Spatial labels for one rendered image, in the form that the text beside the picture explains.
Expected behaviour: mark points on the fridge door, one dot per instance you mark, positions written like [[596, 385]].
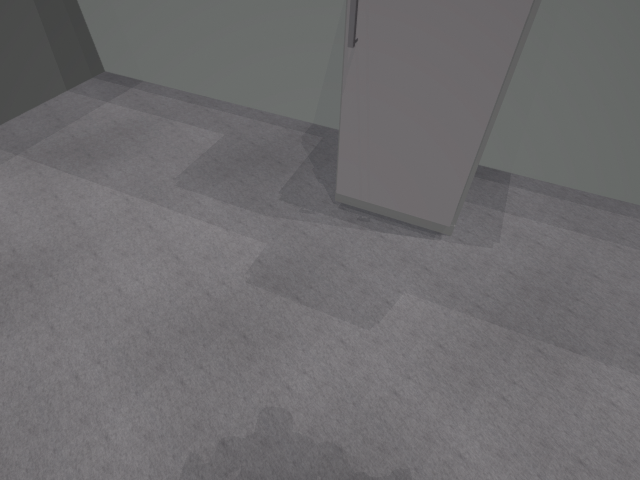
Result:
[[419, 87]]

